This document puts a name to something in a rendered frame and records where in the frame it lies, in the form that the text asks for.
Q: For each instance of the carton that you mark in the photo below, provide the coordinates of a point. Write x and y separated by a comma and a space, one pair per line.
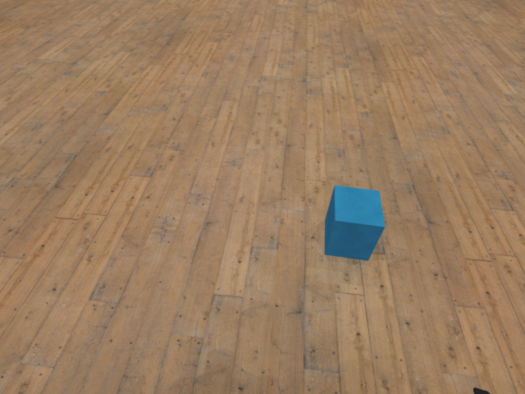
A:
354, 222

